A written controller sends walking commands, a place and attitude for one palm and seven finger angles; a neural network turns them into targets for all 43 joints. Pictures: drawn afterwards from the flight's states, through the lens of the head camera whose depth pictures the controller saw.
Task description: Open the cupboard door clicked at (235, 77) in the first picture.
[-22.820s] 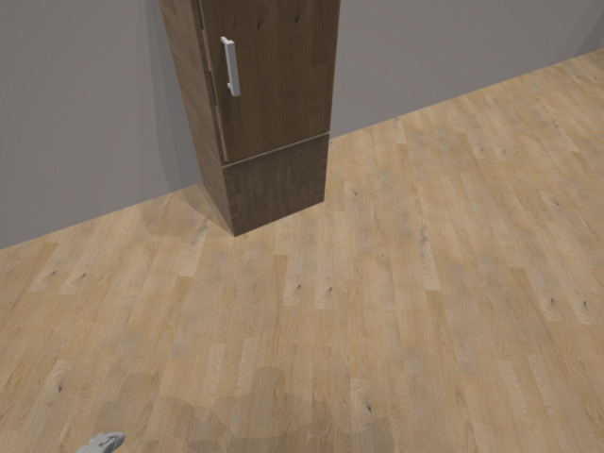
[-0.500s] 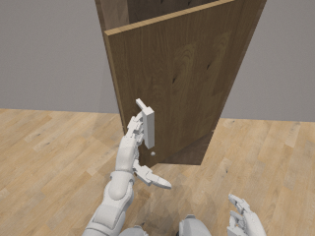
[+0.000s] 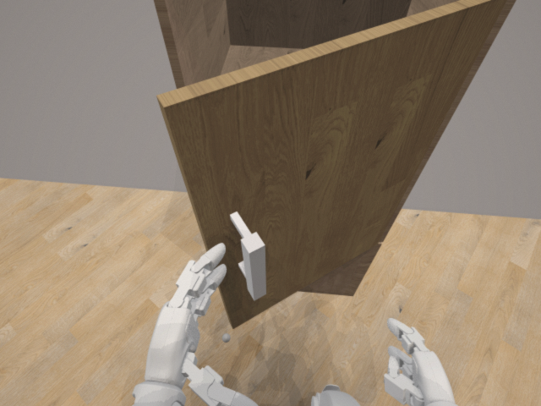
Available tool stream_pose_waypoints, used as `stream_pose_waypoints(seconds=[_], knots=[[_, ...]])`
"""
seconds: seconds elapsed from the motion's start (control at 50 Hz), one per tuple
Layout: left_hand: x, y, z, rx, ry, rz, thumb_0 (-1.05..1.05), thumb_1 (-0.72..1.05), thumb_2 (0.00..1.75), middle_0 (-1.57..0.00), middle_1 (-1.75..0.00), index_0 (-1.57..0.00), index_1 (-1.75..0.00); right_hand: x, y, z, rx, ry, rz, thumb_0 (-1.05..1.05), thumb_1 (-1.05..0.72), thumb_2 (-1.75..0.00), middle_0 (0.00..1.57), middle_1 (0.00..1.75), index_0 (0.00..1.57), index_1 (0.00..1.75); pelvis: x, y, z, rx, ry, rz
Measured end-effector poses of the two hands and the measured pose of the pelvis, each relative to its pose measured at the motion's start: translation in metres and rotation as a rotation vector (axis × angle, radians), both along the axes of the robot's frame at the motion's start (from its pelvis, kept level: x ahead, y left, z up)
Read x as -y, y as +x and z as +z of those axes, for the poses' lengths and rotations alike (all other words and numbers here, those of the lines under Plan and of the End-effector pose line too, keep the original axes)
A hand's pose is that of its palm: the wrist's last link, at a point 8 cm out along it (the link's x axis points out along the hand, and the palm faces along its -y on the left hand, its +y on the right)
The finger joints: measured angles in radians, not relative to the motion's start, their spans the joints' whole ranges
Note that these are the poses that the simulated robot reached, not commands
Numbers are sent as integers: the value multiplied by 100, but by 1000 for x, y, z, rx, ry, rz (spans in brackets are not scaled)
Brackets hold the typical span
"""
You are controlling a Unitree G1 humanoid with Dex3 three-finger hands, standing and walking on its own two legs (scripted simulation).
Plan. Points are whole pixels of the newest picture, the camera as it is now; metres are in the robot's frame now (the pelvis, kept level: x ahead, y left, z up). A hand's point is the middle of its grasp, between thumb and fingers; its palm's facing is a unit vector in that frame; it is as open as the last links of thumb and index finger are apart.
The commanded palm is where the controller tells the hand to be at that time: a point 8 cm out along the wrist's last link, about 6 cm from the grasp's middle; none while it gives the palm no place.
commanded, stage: slide the hand sideways off the handle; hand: left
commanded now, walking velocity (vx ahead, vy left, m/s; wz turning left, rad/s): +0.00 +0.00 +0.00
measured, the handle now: (247, 258) +0.31 +0.06 +0.06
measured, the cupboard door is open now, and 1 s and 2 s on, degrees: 36 36 36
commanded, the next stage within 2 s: draw the hand back to the body in 0.26 s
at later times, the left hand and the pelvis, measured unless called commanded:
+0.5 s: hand (181, 368) +0.16 +0.12 +0.07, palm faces -0.04 -1.00 -0.08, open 16.3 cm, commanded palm +0.13 +0.19 +0.09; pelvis -0.01 -0.03 -0.02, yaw +1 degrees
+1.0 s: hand (81, 346) +0.16 +0.20 +0.14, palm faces +0.18 -0.95 -0.27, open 15.5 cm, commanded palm +0.12 +0.25 +0.16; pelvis -0.02 +0.00 +0.03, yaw +1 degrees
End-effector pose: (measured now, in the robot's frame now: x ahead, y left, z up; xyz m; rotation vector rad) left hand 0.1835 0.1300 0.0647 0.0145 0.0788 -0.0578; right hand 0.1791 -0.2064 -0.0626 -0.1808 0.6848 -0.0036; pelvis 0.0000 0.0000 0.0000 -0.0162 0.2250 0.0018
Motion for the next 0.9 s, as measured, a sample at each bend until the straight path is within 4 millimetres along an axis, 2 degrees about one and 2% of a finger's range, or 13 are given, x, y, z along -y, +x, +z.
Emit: stream_pose_waypoints(seconds=[0.1, 0.2, 0.32, 0.42, 0.48, 0.6, 0.68, 0.78, 0.9], knots=[[-17, -15, -1, -34, 17, 59, -1, -50, 30, -16, -31, -20, -32, 11, 16, -1, 20, -6, -3, 1, -91, -90, 20, 30, 20, 30, 9, 8, -3, -20, 0, 9], [-27, -27, -3, -17, 24, 74, -1, -50, 30, -15, -30, -17, -31, 23, 24, -9, 33, -27, 1, 1, -91, -90, 20, 30, 20, 30, 18, 8, -11, -42, 0, 22], [-33, -35, -4, 1, 42, 27, -1, -50, 30, -15, -30, -15, -30, 35, 21, -17, 44, -37, -19, 1, -91, -90, 20, 30, 20, 30, 25, 2, -19, -46, 0, 30], [-34, -37, -5, 10, 25, 11, -1, -50, 30, -15, -30, -15, -30, 40, 10, -16, 62, -37, -40, 1, -91, -90, 20, 30, 20, 30, 27, -8, -21, -32, 3, 29], [-40, -37, 4, 29, 50, 10, -1, -50, 30, -15, -30, -15, -30, 41, -1, -13, 66, -35, -55, 1, -91, -90, 20, 30, 20, 30, 28, -13, -18, -10, 4, 25], [-60, -44, 34, 86, 81, 45, -1, -50, 30, -15, -30, -15, -30, 41, -21, 2, 90, -21, -84, 1, -91, -90, 20, 30, 20, 30, 25, -20, -6, 45, -1, 23], [-67, -46, 39, 77, 60, 40, -1, -50, 30, -15, -30, -15, -30, 39, -31, 13, 117, -29, -86, 1, -91, -90, 20, 30, 20, 30, 21, -25, 1, 75, -7, 22], [-79, -47, 44, 57, 66, 31, -1, -50, 30, -15, -30, -15, -30, 35, -38, 26, 148, -46, -88, 1, -91, -90, 20, 30, 20, 30, 14, -27, 9, 110, -13, 20], [-100, -48, 69, 106, 123, 79, -1, -46, 32, -15, -30, -15, -30, 22, -38, 36, 174, -49, -79, 1, -91, -90, 20, 30, 20, 30, 5, -23, 18, 148, -20, 18]])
